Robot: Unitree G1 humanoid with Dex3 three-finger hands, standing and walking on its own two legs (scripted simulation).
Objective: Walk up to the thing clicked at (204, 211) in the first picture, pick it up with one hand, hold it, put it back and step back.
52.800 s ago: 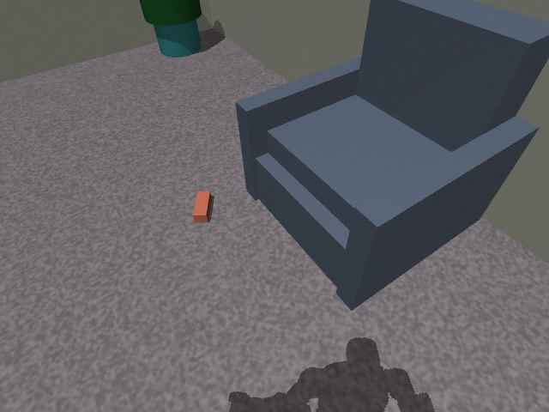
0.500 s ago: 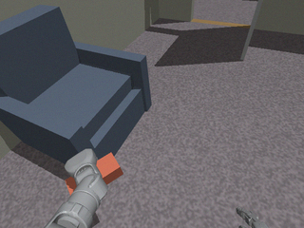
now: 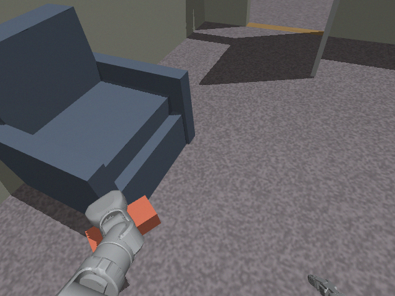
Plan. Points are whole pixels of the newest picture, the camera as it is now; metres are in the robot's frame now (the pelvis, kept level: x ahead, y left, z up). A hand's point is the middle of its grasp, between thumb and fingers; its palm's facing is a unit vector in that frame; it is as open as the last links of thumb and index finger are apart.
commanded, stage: hold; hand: left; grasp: from above
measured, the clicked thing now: (124, 227) +0.32 +0.22 -0.10
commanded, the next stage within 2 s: crouch in 0.06 s
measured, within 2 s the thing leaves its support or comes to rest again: neither
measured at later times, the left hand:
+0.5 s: hand (122, 237) +0.30 +0.22 -0.10, palm faces -0.41 -0.26 -0.87, open 9.1 cm
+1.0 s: hand (146, 246) +0.36 +0.23 -0.35, palm faces -0.29 -0.30 -0.91, open 9.1 cm
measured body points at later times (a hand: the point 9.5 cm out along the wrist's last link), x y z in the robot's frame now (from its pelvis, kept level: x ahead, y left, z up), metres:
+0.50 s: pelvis +0.00 +0.00 -0.01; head +0.04 +0.00 +0.44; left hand +0.32 +0.23 -0.05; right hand +0.11 -0.25 -0.13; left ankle +0.01 +0.13 -0.73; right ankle +0.00 -0.13 -0.73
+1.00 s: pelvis -0.07 +0.01 -0.21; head +0.12 +0.03 +0.20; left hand +0.38 +0.24 -0.30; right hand -0.03 -0.25 -0.34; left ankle +0.01 +0.13 -0.73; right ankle -0.01 -0.13 -0.73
